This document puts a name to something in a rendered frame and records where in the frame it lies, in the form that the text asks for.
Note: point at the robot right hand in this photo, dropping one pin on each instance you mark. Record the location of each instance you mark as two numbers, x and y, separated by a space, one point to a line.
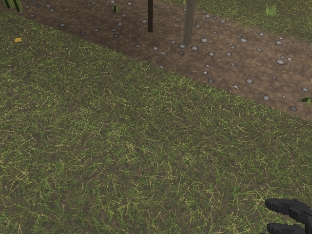
294 209

